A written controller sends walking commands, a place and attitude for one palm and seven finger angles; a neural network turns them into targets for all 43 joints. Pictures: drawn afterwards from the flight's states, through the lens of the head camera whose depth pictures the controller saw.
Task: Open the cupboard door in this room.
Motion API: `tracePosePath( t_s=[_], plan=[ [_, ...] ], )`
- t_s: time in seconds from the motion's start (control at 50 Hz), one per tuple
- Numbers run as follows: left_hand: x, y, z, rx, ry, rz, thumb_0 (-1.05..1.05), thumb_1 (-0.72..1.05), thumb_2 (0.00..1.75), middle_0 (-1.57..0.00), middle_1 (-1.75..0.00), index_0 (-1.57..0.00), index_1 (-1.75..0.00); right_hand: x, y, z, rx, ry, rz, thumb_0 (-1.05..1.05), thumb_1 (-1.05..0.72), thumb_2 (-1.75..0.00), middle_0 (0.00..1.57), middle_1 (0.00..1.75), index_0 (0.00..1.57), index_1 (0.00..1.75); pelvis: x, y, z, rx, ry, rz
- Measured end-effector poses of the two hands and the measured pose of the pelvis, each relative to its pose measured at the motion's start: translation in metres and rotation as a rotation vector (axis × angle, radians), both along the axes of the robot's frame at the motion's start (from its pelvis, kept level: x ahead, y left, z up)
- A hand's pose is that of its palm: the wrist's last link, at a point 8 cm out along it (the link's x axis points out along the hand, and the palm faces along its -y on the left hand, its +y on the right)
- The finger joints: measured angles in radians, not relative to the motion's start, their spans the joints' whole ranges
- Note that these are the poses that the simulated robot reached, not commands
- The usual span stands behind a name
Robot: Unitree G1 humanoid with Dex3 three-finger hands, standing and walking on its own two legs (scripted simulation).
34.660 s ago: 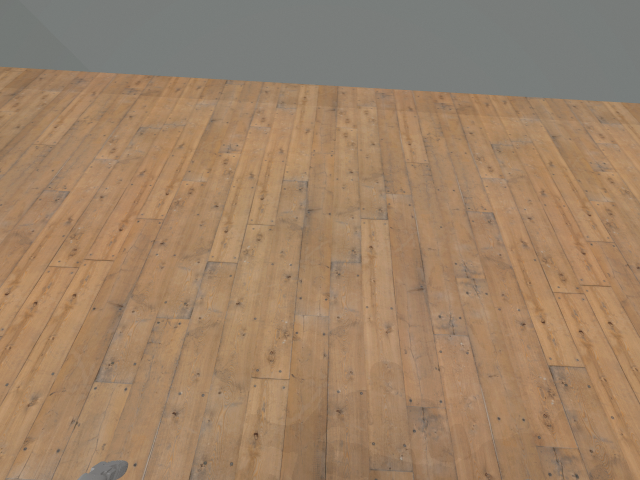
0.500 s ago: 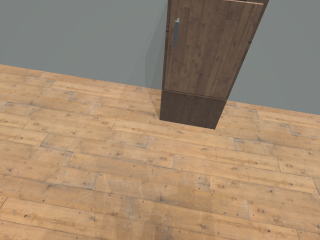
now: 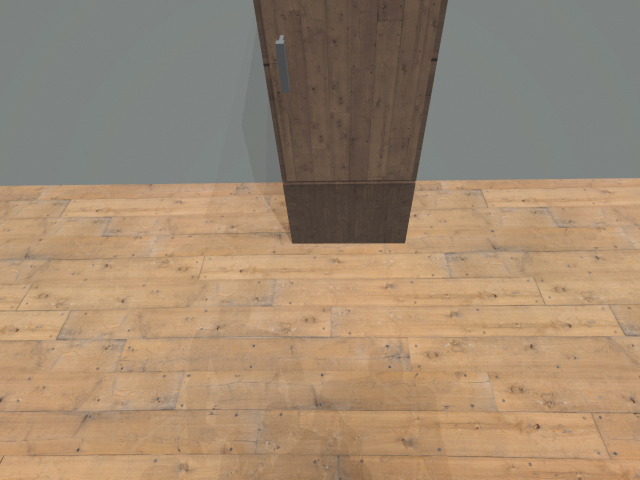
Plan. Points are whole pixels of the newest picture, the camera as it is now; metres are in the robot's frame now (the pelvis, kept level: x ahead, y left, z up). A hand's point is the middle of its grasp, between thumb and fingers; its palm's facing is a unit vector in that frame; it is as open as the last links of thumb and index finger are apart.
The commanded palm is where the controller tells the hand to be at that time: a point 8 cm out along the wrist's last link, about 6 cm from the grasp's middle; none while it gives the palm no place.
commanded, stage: walk to a spot facing it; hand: left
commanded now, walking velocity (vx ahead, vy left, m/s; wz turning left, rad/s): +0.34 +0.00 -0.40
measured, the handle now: (283, 64) +1.08 +0.15 +0.02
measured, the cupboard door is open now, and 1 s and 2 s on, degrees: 0 0 0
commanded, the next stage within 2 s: take the last steps up to it in 0.30 s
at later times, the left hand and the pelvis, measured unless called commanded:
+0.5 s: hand out of the picture +0.08 +0.11 -0.16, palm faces +0.03 -0.99 -0.14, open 7.4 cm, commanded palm none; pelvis +0.17 -0.03 +0.00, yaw -5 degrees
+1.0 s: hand (267, 288) +0.48 +0.14 -0.16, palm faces -0.09 -0.98 -0.17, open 7.4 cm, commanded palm none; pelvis +0.35 -0.03 +0.01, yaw -3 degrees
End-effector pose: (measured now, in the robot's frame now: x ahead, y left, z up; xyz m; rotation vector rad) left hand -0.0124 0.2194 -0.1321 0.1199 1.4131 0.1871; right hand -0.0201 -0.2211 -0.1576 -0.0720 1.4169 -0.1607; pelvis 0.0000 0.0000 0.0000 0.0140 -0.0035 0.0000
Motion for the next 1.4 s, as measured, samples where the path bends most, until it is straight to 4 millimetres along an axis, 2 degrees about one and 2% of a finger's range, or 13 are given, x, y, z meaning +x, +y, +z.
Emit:
tracePosePath(
  t_s=[0.1,0.3,0.46,0.58,0.64,0.72,0.78,0.86,0.98,1.14,1.18,1.24,1.4],
  plan=[
    [0.038,-0.011,-0.005,0.055,-0.099,-0.016,0.00,0.91,0.90,-0.19,-0.30,-0.20,-0.30,0.021,-0.031,-0.016,0.006,0.009,-0.006,0.00,-0.91,-0.90,0.20,0.30,0.20,0.30,0.020,-0.025,-0.014,-0.003,-0.007,-0.031],
    [0.052,-0.049,0.009,-0.006,0.051,-0.049,0.00,0.91,0.90,-0.19,-0.30,-0.20,-0.30,0.160,-0.064,0.022,-0.034,-0.224,0.001,0.00,-0.91,-0.90,0.20,0.30,0.19,0.30,0.080,-0.043,0.008,0.014,0.013,-0.094],
    [0.078,-0.060,0.001,-0.050,0.169,-0.007,0.00,0.90,0.90,-0.20,-0.30,-0.20,-0.30,0.258,-0.045,0.018,-0.019,-0.235,0.064,0.00,-0.91,-0.90,0.20,0.30,0.19,0.30,0.148,-0.035,0.001,-0.004,0.020,-0.095],
    [0.123,-0.041,-0.022,-0.074,0.256,-0.003,0.00,0.90,0.90,-0.20,-0.30,-0.20,-0.30,0.325,-0.015,0.005,-0.028,-0.269,0.076,0.00,-0.91,-0.90,0.20,0.30,0.20,0.30,0.213,-0.018,-0.020,-0.020,0.019,-0.091],
    [0.173,-0.025,-0.028,-0.062,0.208,-0.033,0.01,0.90,0.90,-0.20,-0.30,-0.20,-0.30,0.325,-0.008,0.005,-0.038,-0.241,0.039,0.00,-0.91,-0.90,0.20,0.30,0.20,0.30,0.234,-0.011,-0.018,-0.013,0.006,-0.097],
    [0.264,-0.008,-0.025,-0.046,0.049,-0.089,0.01,0.91,0.90,-0.19,-0.30,-0.20,-0.30,0.315,-0.022,0.019,-0.107,-0.193,-0.030,-0.03,-0.96,-0.90,0.21,0.30,0.20,0.30,0.261,-0.005,-0.007,-0.012,0.001,-0.091],
    [0.331,-0.002,-0.019,-0.033,-0.086,-0.110,0.01,0.91,0.90,-0.19,-0.30,-0.20,-0.30,0.302,-0.026,0.026,-0.119,-0.114,-0.034,-0.03,-0.95,-0.90,0.20,0.30,0.20,0.30,0.280,-0.005,-0.001,-0.012,0.003,-0.079],
    [0.403,-0.001,-0.007,-0.021,-0.208,-0.130,0.01,0.92,0.90,-0.19,-0.30,-0.20,-0.30,0.288,-0.023,0.031,-0.104,-0.019,-0.057,-0.02,-0.94,-0.90,0.20,0.30,0.20,0.30,0.306,-0.010,0.005,-0.014,0.003,-0.066],
    [0.481,-0.022,0.002,-0.030,-0.272,-0.187,0.00,0.92,0.90,-0.19,-0.30,-0.19,-0.30,0.281,-0.015,0.032,-0.054,0.080,-0.113,-0.01,-0.92,-0.90,0.20,0.30,0.20,0.30,0.345,-0.025,0.007,-0.015,0.005,-0.056],
    [0.563,-0.082,-0.007,-0.054,-0.318,-0.255,0.01,0.91,0.90,-0.19,-0.30,-0.20,-0.30,0.297,-0.025,0.014,0.026,0.206,-0.174,0.00,-0.91,-0.90,0.20,0.30,0.20,0.30,0.407,-0.064,-0.010,-0.002,0.009,-0.050],
    [0.569,-0.093,-0.009,-0.056,-0.333,-0.232,0.00,0.91,0.90,-0.19,-0.30,-0.20,-0.30,0.313,-0.034,0.010,0.036,0.220,-0.158,0.00,-0.91,-0.90,0.20,0.30,0.20,0.30,0.417,-0.071,-0.012,-0.016,-0.001,-0.036],
    [0.557,-0.098,-0.008,-0.056,-0.302,-0.165,0.00,0.91,0.90,-0.19,-0.30,-0.20,-0.30,0.355,-0.052,0.008,0.025,0.184,-0.108,0.00,-0.91,-0.90,0.20,0.30,0.20,0.30,0.432,-0.077,-0.007,-0.022,-0.012,-0.016],
    [0.525,-0.059,-0.004,0.029,-0.186,-0.035,-0.04,0.95,0.90,-0.20,-0.30,-0.20,-0.30,0.512,-0.085,0.018,-0.052,-0.083,0.037,0.01,-0.92,-0.90,0.20,0.30,0.20,0.30,0.470,-0.076,0.002,-0.033,-0.001,0.014]
  ],
)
